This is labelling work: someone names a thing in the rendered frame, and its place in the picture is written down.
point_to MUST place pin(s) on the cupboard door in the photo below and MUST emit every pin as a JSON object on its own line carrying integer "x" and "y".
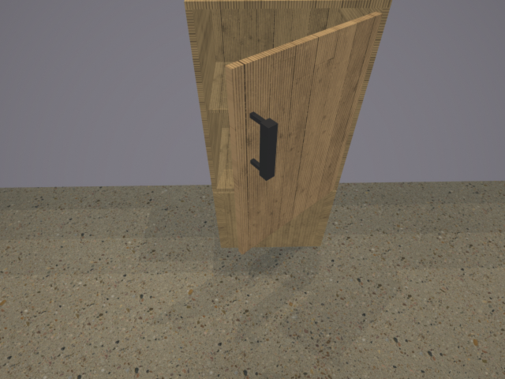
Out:
{"x": 311, "y": 88}

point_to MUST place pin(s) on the handle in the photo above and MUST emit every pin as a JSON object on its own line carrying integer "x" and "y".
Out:
{"x": 268, "y": 143}

